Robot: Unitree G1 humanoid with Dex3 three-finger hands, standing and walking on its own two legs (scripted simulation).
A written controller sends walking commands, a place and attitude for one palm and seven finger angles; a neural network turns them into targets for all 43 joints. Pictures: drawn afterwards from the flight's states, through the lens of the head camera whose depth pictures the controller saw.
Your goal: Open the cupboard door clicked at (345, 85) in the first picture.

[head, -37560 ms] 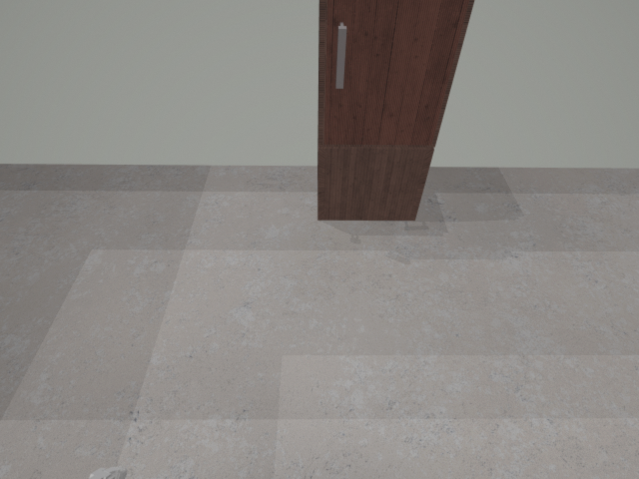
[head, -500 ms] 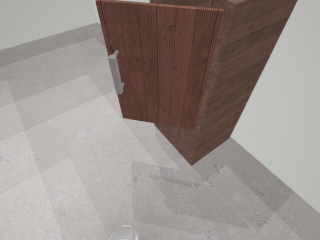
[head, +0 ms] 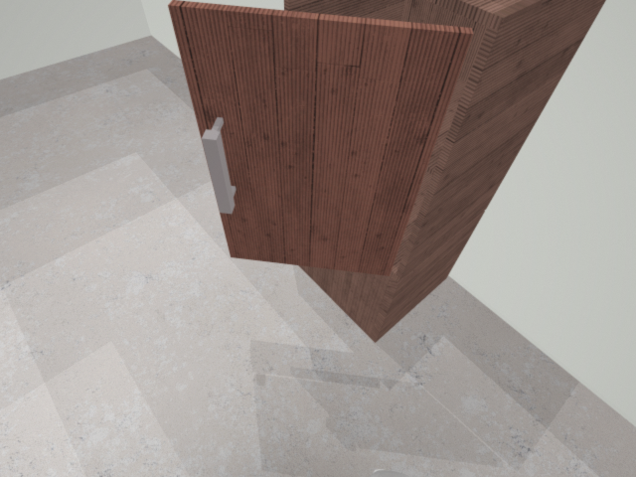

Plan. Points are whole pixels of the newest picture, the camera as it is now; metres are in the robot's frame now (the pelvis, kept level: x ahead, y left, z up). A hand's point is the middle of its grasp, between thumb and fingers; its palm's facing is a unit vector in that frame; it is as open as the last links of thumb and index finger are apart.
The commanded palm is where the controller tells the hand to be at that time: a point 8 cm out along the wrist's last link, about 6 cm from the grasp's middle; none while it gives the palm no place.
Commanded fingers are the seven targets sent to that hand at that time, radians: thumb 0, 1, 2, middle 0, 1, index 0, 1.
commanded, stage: come to a stop and stand still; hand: left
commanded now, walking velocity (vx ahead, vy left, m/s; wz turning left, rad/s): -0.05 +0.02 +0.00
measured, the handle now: (223, 167) +0.61 +0.21 -0.01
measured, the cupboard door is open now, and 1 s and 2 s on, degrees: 42 42 42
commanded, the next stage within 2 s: look again from close up in 0.54 s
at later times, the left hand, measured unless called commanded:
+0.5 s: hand out of the picture +0.05 +0.13 -0.17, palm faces +0.05 -0.98 -0.18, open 7.2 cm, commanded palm none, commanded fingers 0.00 0.90 0.90 -0.20 -0.30 -0.20 -0.30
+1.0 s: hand out of the picture +0.01 +0.14 -0.18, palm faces +0.02 -0.98 -0.20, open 7.4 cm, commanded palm none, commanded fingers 0.00 0.90 0.90 -0.20 -0.30 -0.20 -0.30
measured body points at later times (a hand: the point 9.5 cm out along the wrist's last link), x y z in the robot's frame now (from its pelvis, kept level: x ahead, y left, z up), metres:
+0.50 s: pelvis +0.01 -0.05 +0.00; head +0.03 -0.04 +0.45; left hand +0.05 +0.18 -0.16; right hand +0.01 -0.27 -0.16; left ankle +0.00 +0.06 -0.74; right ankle -0.03 -0.15 -0.74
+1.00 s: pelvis +0.01 -0.04 +0.00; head +0.02 -0.03 +0.45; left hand +0.01 +0.19 -0.16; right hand +0.04 -0.27 -0.16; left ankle +0.00 +0.06 -0.74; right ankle -0.03 -0.15 -0.74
